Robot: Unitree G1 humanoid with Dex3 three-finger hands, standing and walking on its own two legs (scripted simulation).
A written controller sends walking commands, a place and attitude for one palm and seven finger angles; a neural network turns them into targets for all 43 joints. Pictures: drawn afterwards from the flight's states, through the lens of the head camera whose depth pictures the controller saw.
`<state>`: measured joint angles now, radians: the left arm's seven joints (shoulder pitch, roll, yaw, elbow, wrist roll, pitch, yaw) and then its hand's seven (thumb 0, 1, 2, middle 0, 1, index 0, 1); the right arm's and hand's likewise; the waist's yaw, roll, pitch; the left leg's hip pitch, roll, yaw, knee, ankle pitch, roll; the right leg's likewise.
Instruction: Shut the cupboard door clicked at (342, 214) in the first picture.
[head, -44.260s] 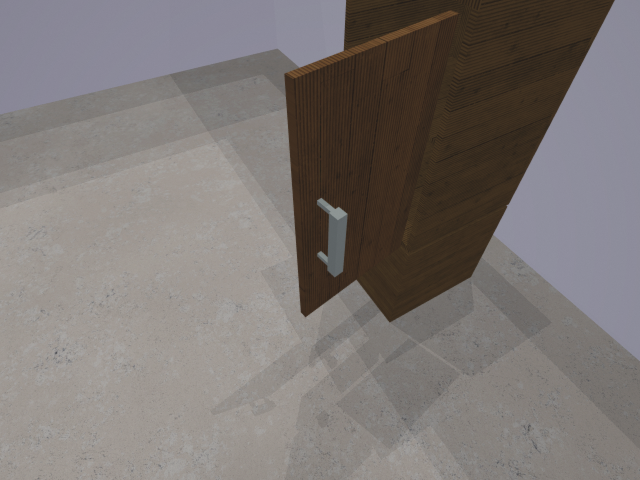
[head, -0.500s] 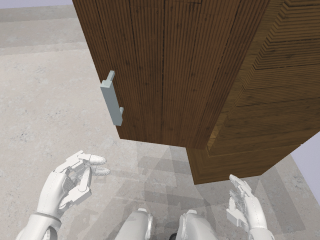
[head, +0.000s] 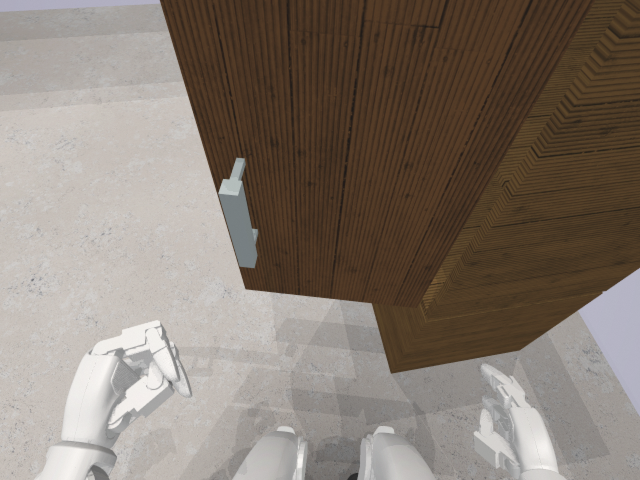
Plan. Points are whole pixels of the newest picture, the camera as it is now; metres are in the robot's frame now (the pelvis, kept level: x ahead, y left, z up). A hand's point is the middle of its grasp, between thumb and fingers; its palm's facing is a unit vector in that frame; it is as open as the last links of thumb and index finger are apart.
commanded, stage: raise the hand and make a fist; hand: left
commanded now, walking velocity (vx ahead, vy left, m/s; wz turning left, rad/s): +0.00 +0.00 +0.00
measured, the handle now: (244, 216) +0.43 +0.14 +0.05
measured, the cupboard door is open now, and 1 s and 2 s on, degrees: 74 74 74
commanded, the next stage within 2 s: bring the fist close to the handle in 0.70 s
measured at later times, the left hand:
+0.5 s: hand (159, 370) +0.23 +0.19 +0.05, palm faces -0.03 -1.00 -0.03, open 3.1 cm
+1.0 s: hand (186, 364) +0.23 +0.17 +0.05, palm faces -0.04 -1.00 -0.03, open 3.1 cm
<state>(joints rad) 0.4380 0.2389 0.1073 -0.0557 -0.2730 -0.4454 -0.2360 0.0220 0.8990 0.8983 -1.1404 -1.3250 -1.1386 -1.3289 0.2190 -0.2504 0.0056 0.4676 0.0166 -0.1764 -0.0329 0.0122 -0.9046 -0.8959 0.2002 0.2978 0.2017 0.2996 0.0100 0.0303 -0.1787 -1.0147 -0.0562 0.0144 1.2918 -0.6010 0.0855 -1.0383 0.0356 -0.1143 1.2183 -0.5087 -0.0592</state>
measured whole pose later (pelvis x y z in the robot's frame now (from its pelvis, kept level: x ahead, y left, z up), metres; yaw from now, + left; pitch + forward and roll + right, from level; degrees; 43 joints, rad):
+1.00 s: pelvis +0.00 -0.01 +0.00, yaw +0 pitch +19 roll -3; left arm 0.34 0.24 0.09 0.00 -0.27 -0.42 -0.24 0.02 0.90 0.90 -1.30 -1.50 -1.30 -1.50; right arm 0.22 -0.25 0.03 0.47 0.02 -0.15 -0.02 0.01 -0.90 -0.90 0.20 0.30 0.20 0.30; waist 0.01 0.04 -0.19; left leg -1.02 -0.05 0.00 1.29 -0.60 0.07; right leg -1.04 0.04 -0.13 1.21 -0.51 -0.07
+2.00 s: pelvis +0.01 -0.01 +0.02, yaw -1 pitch +19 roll -1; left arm -0.05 0.15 -0.01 0.32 -0.14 -0.41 -0.03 0.02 0.90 0.90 -1.30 -1.50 -1.29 -1.50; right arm 0.24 -0.23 0.02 0.53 0.01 -0.02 0.02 0.01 -0.91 -0.90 0.20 0.30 0.20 0.30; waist -0.02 0.03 -0.18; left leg -0.95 -0.05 0.03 1.20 -0.58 0.08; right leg -1.00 0.04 -0.09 1.15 -0.50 -0.07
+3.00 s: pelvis -0.01 -0.01 +0.01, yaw +1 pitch +21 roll -2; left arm -0.55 0.24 0.05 0.83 -0.16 -0.46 -0.19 0.02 0.90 0.90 -1.32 -1.50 -1.31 -1.50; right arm 0.28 -0.27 0.01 0.62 0.03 -0.02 0.00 0.01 -0.91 -0.90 0.20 0.30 0.20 0.30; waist -0.07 0.03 -0.16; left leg -1.04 -0.06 0.01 1.22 -0.54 0.07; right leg -1.06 0.03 -0.11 1.17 -0.46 -0.07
